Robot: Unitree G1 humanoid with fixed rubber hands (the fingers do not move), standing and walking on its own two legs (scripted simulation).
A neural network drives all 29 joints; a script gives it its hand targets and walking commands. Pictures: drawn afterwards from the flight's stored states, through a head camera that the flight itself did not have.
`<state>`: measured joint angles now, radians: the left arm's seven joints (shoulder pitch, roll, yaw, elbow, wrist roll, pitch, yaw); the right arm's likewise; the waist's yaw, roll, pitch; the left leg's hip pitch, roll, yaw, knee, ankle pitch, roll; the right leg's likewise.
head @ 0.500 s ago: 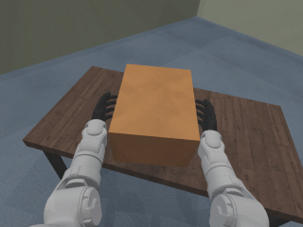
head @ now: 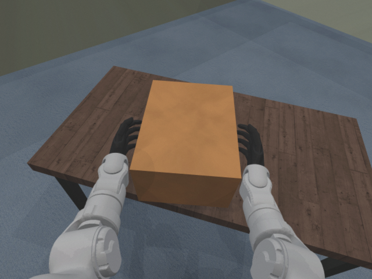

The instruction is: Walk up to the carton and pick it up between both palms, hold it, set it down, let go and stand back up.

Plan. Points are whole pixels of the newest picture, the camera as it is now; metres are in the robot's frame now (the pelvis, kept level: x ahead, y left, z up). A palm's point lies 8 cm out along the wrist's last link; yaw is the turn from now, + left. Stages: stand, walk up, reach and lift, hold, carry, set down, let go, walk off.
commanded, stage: set down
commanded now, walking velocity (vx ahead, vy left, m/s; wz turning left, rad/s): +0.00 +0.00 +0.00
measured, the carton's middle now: (188, 140) +0.44 +0.01 +0.03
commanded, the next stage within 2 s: none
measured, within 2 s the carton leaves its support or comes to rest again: neither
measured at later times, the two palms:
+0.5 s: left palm (124, 157) +0.40 +0.17 +0.00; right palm (247, 164) +0.39 -0.14 +0.01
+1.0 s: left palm (126, 165) +0.40 +0.17 -0.04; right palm (242, 170) +0.40 -0.14 -0.03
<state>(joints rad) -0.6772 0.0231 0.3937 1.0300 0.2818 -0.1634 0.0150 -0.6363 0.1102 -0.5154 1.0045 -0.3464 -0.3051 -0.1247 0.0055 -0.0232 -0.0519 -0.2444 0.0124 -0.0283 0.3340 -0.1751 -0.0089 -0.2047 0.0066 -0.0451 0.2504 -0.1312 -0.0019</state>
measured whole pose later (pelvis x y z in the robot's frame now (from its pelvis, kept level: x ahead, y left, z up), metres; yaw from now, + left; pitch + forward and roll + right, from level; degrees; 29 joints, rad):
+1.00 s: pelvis +0.02 +0.00 -0.01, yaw +1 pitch +21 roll -2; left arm -0.74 0.08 0.39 1.32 0.25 -0.47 0.06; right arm -0.69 0.10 -0.63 1.17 -0.45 -0.53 -0.13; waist -0.03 0.00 -0.14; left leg -0.61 0.03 -0.01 0.46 -0.22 -0.01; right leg -0.55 0.00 -0.08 0.36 -0.18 0.00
